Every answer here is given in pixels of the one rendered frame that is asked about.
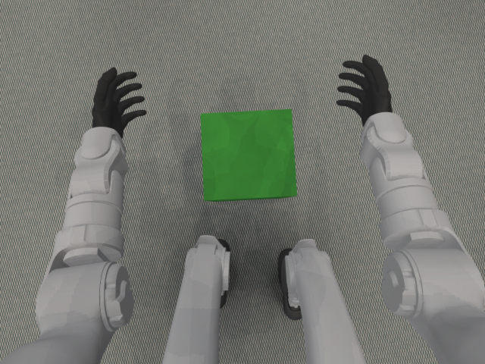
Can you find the carton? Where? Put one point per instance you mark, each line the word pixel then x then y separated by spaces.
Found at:
pixel 248 155

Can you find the right robot forearm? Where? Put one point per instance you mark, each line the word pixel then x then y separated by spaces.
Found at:
pixel 410 216

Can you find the left robot thigh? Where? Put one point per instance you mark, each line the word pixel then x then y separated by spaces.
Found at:
pixel 194 333

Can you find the left robot upper arm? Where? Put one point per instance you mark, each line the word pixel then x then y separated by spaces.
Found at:
pixel 80 308

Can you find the robot right hand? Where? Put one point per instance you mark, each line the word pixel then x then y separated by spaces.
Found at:
pixel 374 95

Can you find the left robot forearm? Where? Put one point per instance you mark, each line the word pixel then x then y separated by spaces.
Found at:
pixel 91 231

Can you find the robot left foot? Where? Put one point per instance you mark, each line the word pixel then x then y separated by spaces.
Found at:
pixel 224 297

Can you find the right robot upper arm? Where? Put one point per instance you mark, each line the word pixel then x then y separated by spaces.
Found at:
pixel 440 293

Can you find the robot left hand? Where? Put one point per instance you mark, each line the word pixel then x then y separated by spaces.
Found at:
pixel 108 109

